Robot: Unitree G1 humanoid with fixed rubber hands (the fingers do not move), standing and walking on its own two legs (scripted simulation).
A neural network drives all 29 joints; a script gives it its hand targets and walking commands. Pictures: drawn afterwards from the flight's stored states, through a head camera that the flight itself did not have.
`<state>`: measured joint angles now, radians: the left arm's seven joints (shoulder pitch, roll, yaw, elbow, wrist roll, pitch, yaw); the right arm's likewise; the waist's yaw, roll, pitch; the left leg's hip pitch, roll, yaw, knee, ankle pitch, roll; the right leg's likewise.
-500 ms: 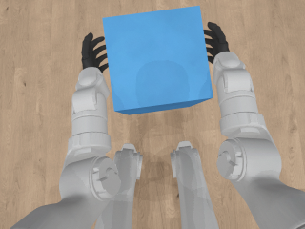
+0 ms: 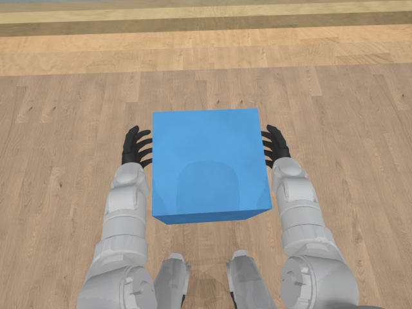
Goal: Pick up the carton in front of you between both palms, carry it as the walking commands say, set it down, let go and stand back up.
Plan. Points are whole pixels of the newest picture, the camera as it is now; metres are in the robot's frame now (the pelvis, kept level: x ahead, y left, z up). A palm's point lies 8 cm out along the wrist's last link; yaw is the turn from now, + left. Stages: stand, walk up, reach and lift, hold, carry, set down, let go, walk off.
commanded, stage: reach and lift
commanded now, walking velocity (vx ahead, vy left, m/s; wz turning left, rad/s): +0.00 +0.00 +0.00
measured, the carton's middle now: (206, 174) +0.40 +0.00 -0.11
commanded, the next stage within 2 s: hold in 1.60 s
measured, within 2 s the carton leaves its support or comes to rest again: neither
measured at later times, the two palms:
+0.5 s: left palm (96, 150) +0.35 +0.16 +0.12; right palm (304, 157) +0.34 -0.14 +0.11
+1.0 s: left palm (84, 148) +0.34 +0.15 +0.15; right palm (317, 155) +0.33 -0.14 +0.14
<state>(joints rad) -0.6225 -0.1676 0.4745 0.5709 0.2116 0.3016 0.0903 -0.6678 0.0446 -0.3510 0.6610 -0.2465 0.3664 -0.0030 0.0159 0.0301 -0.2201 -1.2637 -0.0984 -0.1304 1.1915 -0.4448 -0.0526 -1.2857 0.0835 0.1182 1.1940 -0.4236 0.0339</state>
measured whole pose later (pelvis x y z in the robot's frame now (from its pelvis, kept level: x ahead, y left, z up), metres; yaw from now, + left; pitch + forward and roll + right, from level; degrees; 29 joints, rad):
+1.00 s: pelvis +0.03 +0.01 +0.12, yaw +0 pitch -3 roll +0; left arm -0.36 -0.18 0.34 0.42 0.32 0.58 0.01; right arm -0.32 0.17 -0.29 0.39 -0.32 0.64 0.00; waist 0.00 0.01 -0.02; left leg -0.17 -0.04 -0.15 0.46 -0.22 -0.02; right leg -0.18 0.04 0.13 0.45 -0.20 0.02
